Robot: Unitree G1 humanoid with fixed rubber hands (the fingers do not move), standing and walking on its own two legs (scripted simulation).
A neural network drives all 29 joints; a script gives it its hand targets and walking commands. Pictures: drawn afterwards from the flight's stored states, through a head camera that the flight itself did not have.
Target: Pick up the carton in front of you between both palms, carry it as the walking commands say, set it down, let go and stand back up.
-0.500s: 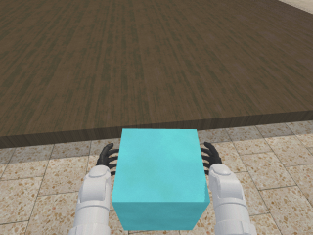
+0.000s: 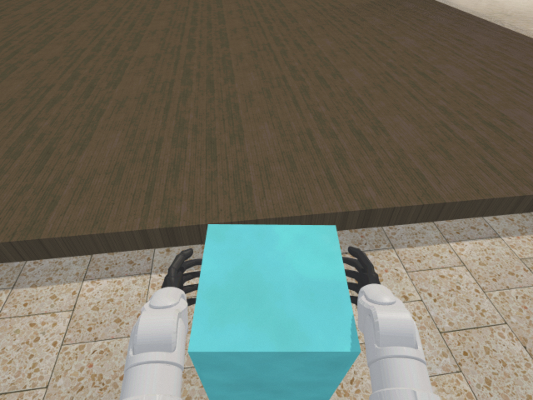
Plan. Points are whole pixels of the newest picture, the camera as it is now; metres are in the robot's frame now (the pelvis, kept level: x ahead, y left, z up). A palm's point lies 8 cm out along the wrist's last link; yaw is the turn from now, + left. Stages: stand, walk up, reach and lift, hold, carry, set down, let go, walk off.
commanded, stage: hold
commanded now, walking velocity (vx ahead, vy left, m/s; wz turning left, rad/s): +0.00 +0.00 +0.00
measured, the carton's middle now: (270, 316) +0.29 +0.00 -0.04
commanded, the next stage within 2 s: carry in 1.30 s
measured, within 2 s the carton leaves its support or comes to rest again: neither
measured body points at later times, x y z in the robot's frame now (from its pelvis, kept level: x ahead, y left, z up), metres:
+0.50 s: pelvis -0.01 +0.00 +0.00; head -0.05 +0.00 +0.45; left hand +0.29 +0.15 +0.04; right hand +0.29 -0.15 +0.04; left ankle +0.00 +0.12 -0.75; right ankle +0.02 -0.13 -0.75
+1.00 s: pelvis +0.00 +0.00 +0.00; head -0.04 +0.00 +0.45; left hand +0.29 +0.15 +0.04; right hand +0.29 -0.15 +0.04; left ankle +0.00 +0.13 -0.75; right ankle +0.02 -0.13 -0.75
